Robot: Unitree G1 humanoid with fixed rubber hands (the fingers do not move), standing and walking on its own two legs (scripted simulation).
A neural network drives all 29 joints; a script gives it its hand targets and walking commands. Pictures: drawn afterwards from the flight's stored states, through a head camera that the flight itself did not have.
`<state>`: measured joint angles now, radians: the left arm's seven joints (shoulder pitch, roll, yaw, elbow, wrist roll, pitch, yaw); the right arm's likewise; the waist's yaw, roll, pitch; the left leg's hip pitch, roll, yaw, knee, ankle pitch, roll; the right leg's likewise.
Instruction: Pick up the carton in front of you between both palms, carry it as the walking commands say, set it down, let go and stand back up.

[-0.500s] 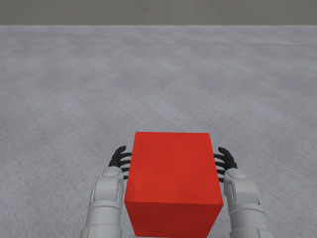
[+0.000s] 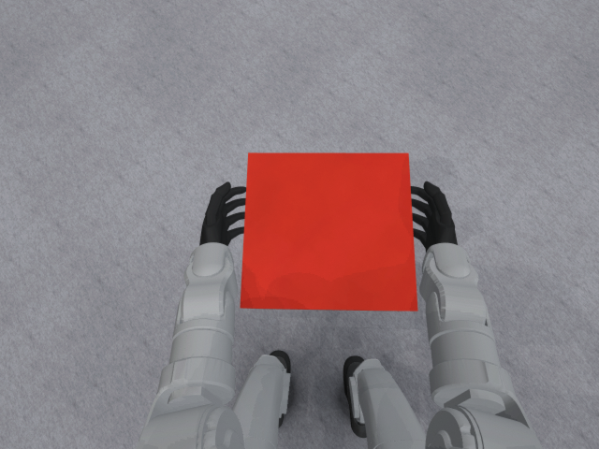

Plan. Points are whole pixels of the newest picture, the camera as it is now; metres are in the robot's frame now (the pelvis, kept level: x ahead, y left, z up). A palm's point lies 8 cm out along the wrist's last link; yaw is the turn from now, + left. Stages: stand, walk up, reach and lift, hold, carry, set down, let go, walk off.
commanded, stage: set down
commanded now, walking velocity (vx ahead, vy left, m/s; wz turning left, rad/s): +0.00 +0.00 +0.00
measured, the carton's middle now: (324, 244) +0.39 +0.00 -0.16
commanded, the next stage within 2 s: none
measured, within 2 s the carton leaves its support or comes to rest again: rests again in 1.70 s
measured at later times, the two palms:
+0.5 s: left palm (238, 227) +0.43 +0.15 -0.22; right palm (408, 227) +0.43 -0.15 -0.22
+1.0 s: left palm (252, 228) +0.47 +0.15 -0.38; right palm (388, 228) +0.47 -0.15 -0.38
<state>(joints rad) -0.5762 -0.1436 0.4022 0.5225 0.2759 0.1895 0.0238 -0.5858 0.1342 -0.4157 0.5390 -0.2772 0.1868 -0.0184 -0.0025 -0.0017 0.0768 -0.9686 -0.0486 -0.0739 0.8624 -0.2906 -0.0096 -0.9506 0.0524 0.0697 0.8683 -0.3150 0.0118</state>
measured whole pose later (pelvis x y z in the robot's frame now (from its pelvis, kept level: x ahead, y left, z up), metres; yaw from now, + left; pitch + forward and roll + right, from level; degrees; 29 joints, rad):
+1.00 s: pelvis -0.05 +0.00 -0.25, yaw -1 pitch +47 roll -1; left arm -1.19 0.06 0.43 0.72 0.18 0.29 0.09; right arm -1.21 -0.09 -0.42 0.76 -0.15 0.28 -0.09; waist 0.00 0.00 0.01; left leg -2.13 -0.13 -0.08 1.84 -0.53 -0.06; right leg -2.12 0.13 0.07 1.85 -0.56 0.06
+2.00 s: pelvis -0.06 +0.00 -0.35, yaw -1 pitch +34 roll +0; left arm -1.46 0.24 0.34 1.01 0.05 0.21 0.05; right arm -1.48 -0.25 -0.30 1.05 -0.03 0.20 -0.07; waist 0.01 0.00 0.41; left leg -2.20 -0.10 -0.03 2.22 -0.61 -0.05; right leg -2.18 0.13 0.03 2.23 -0.64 0.05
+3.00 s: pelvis -0.06 +0.00 -0.31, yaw -1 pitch +38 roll +0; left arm -1.46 0.37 0.17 1.03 -0.16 0.16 0.11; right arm -1.47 -0.38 -0.15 1.03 0.16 0.17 -0.11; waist 0.01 0.00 0.26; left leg -2.18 -0.05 -0.01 2.09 -0.58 -0.02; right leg -2.17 0.06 0.01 2.10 -0.61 0.01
